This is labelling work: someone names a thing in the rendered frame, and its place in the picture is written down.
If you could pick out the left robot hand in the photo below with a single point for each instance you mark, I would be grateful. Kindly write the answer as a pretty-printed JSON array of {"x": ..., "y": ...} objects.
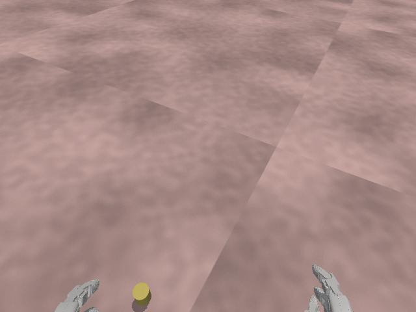
[{"x": 78, "y": 296}]

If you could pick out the right robot hand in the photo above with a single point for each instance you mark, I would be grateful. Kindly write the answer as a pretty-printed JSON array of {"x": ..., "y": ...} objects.
[{"x": 330, "y": 296}]

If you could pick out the tin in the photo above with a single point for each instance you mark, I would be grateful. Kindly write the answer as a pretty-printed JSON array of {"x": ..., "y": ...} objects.
[{"x": 142, "y": 294}]

